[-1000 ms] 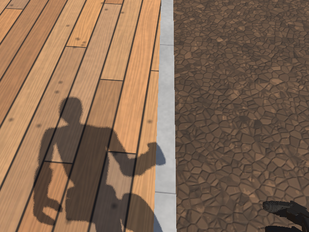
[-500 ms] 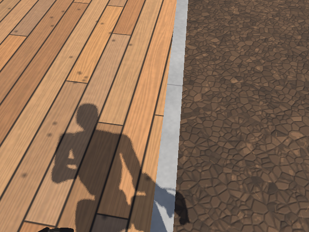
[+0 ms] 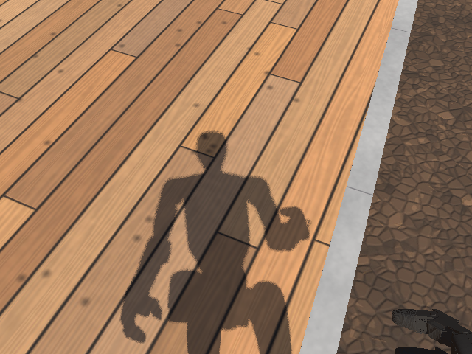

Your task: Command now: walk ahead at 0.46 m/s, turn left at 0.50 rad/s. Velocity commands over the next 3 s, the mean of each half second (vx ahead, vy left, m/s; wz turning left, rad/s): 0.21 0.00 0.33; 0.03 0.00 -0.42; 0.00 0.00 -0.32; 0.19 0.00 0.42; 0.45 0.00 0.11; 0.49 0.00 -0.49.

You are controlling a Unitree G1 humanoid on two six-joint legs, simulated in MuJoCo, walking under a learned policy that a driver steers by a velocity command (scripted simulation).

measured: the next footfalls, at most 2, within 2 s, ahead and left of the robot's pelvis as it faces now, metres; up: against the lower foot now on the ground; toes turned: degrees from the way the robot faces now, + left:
right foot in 0.40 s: +0.33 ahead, -0.09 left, +0.00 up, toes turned +15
left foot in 0.80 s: +0.24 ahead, +0.12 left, +0.00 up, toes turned -5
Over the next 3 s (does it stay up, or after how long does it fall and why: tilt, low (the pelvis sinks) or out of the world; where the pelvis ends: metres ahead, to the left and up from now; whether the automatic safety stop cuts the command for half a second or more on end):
stays up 0.82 0.08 0.05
